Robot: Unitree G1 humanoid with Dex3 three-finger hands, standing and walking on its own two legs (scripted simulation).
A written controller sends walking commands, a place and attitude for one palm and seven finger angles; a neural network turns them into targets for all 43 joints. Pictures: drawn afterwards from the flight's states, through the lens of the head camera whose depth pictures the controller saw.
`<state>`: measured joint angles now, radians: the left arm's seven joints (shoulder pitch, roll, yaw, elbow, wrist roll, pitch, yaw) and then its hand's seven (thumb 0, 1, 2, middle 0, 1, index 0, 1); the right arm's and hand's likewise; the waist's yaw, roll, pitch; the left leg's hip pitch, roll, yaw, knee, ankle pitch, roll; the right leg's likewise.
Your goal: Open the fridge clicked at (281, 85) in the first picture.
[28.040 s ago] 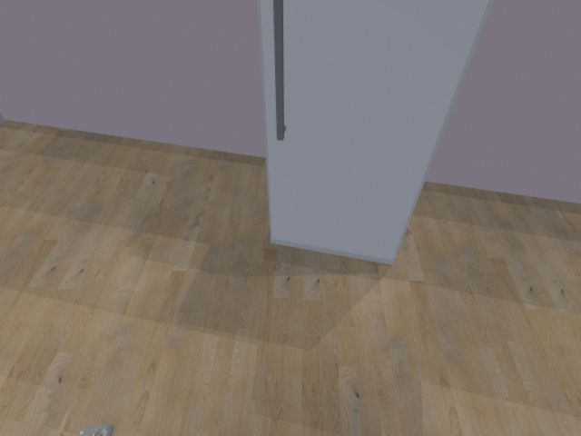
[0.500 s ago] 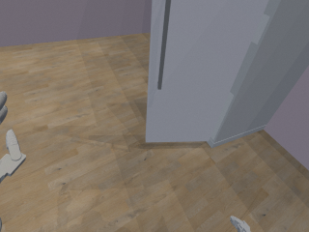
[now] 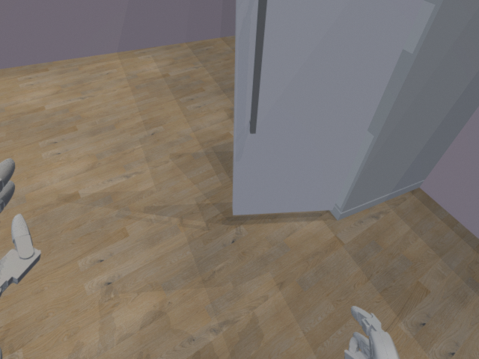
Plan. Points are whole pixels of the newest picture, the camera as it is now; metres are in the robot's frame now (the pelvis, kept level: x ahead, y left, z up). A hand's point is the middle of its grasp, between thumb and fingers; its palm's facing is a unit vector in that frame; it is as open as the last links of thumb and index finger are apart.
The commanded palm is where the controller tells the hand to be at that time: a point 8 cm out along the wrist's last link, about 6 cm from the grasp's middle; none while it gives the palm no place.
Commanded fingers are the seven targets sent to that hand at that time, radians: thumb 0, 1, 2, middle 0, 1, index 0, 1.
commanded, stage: stop stepping back and stand still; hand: left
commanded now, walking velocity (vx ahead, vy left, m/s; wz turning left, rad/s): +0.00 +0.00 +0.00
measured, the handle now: (256, 61) +0.85 +0.01 +0.11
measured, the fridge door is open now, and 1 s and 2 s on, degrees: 70 70 70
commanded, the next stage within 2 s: let the arm hang, fingers relaxed in 0.10 s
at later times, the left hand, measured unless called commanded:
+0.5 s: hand out of the picture +0.04 +0.19 -0.17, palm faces -0.07 -0.98 -0.18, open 7.4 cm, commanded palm none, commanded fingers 0.00 0.90 0.90 -0.20 -0.30 -0.20 -0.30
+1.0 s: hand out of the picture -0.01 +0.24 -0.16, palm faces -0.03 -0.96 -0.28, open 7.4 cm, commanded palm none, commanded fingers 0.00 0.90 0.90 -0.20 -0.30 -0.20 -0.30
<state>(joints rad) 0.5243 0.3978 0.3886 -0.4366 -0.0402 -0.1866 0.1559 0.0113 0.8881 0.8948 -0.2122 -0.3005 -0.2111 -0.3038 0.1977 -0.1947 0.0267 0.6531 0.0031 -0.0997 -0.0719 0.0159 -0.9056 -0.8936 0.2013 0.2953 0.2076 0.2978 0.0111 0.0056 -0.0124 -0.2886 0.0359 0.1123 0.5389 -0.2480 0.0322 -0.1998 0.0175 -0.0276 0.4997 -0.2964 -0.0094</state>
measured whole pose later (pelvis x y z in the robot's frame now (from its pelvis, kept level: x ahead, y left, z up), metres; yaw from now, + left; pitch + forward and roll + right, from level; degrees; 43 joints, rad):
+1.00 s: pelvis -0.02 +0.02 +0.01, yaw +0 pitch -1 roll -1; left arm 0.22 0.24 -0.01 1.15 0.03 0.00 0.03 0.00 0.91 0.89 -0.20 -0.30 -0.20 -0.30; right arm 0.19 -0.21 -0.02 1.14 -0.02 0.02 -0.01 0.01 -0.91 -0.89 0.20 0.29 0.20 0.30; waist -0.01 0.03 0.06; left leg -0.23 -0.02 0.13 0.39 -0.14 0.07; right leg -0.17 -0.03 -0.02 0.39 -0.21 0.02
